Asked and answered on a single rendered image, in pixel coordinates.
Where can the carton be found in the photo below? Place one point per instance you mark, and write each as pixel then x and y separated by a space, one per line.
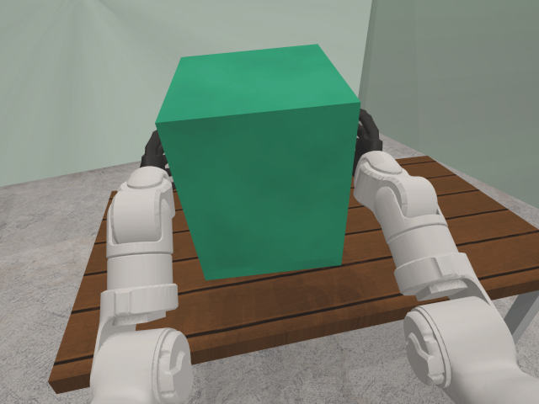
pixel 261 148

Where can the table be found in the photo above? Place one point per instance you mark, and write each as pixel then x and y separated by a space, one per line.
pixel 226 317

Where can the left robot forearm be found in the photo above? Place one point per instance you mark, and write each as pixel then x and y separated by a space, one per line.
pixel 139 245

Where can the robot right upper arm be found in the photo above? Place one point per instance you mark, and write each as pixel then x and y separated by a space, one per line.
pixel 463 347

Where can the robot right hand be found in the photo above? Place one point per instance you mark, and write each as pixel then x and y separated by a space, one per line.
pixel 368 140

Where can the right robot forearm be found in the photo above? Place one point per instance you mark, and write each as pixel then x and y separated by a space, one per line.
pixel 427 261

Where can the robot left upper arm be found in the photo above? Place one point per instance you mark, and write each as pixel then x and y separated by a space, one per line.
pixel 143 367

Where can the robot left hand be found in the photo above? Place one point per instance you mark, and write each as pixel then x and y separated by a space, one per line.
pixel 154 155

